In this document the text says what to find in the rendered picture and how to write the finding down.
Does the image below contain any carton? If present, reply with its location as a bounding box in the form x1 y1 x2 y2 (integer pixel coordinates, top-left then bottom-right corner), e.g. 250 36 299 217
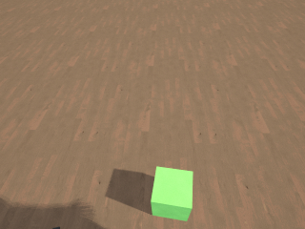
151 166 193 221

